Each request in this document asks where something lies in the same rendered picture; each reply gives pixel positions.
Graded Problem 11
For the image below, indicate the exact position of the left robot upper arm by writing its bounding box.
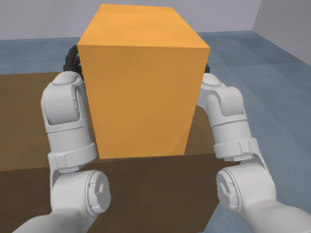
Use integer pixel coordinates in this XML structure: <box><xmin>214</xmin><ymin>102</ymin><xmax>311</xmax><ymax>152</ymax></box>
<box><xmin>13</xmin><ymin>170</ymin><xmax>112</xmax><ymax>233</ymax></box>

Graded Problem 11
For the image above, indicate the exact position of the right robot upper arm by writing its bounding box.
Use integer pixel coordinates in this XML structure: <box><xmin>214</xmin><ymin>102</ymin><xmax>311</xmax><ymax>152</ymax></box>
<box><xmin>216</xmin><ymin>162</ymin><xmax>311</xmax><ymax>233</ymax></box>

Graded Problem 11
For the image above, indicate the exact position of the robot left hand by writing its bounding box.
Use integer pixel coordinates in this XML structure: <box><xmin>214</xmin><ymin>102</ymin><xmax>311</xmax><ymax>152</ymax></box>
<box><xmin>63</xmin><ymin>45</ymin><xmax>86</xmax><ymax>89</ymax></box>

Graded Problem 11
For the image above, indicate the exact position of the carton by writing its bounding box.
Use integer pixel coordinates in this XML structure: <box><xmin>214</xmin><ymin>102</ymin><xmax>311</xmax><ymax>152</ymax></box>
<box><xmin>77</xmin><ymin>4</ymin><xmax>211</xmax><ymax>159</ymax></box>

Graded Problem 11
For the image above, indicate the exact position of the robot right hand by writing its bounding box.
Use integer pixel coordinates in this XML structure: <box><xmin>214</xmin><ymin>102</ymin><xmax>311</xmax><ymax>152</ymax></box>
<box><xmin>204</xmin><ymin>63</ymin><xmax>210</xmax><ymax>73</ymax></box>

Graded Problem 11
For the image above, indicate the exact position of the robot left forearm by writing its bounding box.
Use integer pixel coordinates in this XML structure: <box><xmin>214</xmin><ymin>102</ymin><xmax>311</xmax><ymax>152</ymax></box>
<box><xmin>41</xmin><ymin>71</ymin><xmax>97</xmax><ymax>206</ymax></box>

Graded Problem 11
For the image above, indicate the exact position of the robot right forearm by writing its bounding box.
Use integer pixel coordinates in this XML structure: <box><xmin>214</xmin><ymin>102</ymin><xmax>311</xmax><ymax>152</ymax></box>
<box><xmin>196</xmin><ymin>73</ymin><xmax>277</xmax><ymax>197</ymax></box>

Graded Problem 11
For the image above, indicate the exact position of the pedestal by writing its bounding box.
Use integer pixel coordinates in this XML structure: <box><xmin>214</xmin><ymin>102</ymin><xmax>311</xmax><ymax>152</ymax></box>
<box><xmin>0</xmin><ymin>72</ymin><xmax>241</xmax><ymax>233</ymax></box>

